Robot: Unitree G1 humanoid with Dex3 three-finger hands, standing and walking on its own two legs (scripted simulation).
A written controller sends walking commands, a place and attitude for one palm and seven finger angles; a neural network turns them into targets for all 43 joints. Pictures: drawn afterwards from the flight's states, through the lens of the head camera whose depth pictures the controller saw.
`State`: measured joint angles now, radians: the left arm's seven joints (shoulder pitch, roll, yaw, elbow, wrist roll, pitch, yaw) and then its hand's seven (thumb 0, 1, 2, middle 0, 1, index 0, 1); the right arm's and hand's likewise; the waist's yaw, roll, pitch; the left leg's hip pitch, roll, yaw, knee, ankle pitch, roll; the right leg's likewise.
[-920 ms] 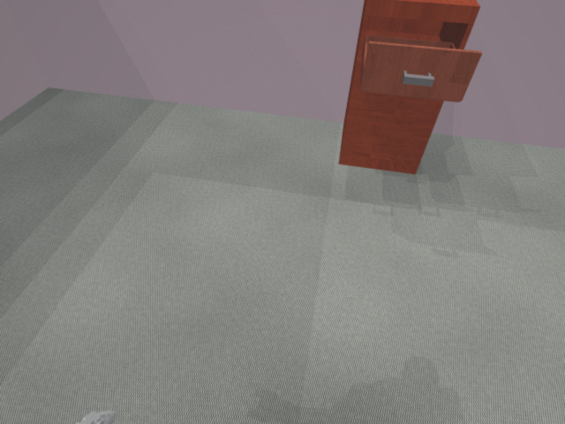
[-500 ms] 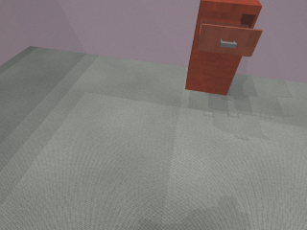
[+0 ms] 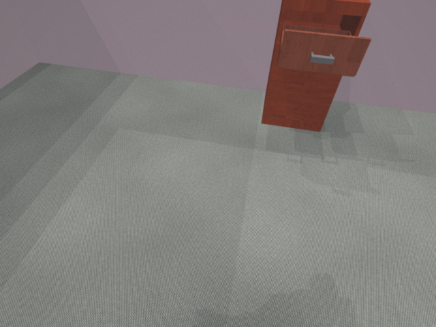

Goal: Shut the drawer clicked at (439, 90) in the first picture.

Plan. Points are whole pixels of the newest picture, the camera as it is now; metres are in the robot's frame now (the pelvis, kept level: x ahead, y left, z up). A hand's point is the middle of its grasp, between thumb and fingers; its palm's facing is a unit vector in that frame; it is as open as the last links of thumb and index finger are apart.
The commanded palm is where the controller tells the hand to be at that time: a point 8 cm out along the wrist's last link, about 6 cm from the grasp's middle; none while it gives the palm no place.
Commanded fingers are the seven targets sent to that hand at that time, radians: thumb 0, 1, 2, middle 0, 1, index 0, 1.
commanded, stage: look at it before walking up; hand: left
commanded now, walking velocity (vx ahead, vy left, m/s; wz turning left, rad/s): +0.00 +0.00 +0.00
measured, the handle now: (321, 57) +1.29 -0.42 -0.08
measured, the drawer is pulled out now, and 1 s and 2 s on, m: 0.30 0.30 0.30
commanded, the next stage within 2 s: walk to a spot facing it in 0.52 s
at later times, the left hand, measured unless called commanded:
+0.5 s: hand out of the picture +0.09 +0.25 -0.16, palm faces -0.02 -0.94 -0.33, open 7.4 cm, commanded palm none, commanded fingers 0.00 0.90 0.90 -0.20 -0.30 -0.20 -0.30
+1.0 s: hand out of the picture +0.07 +0.19 -0.18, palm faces -0.14 -0.95 -0.27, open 7.4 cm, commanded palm none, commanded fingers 0.00 0.90 0.90 -0.20 -0.30 -0.20 -0.30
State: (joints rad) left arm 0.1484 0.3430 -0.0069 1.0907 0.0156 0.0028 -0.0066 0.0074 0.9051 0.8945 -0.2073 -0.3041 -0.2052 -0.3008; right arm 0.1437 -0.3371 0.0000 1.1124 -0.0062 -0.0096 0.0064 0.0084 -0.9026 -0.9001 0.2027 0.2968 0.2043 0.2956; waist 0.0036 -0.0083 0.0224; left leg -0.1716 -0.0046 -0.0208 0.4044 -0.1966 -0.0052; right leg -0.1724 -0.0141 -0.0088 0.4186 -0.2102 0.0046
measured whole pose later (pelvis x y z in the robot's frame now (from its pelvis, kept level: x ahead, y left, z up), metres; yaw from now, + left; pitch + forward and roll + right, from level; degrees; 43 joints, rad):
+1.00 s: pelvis +0.00 -0.02 -0.02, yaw -10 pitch -2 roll +2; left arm 0.23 0.25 0.03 0.97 0.02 0.07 -0.02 0.01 0.91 0.89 -0.20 -0.30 -0.20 -0.30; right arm 0.15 -0.23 -0.03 0.99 -0.01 0.02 -0.01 0.01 -0.90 -0.90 0.20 0.30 0.20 0.30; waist 0.03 -0.01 0.09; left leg -0.22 0.07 0.14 0.59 -0.33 -0.03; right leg -0.33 0.00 0.00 0.78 -0.45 0.01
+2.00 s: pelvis +0.32 -0.03 +0.00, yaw -41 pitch -1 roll -2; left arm 0.17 0.24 0.10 0.95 0.04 0.05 -0.03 0.00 0.91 0.90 -0.20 -0.30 -0.20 -0.30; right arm 0.47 -0.16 -0.03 1.08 -0.01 -0.08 -0.04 0.00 -0.92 -0.90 0.20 0.30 0.20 0.29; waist -0.02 -0.05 0.03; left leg -0.01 0.01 0.31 0.35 -0.35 0.07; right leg -0.69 -0.06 -0.01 1.20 -0.10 0.01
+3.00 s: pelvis +0.65 -0.34 +0.00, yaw -66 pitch -2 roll +1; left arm 0.23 0.18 0.10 0.98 0.03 0.03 -0.04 0.01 0.91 0.90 -0.20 -0.30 -0.20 -0.30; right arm 0.30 -0.18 -0.07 1.02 -0.02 -0.07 -0.01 -0.01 -0.95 -0.90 0.20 0.30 0.20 0.30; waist 0.02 -0.03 0.04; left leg -0.08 0.11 0.33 0.42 -0.28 -0.02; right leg -0.60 -0.14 -0.08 1.02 -0.20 0.02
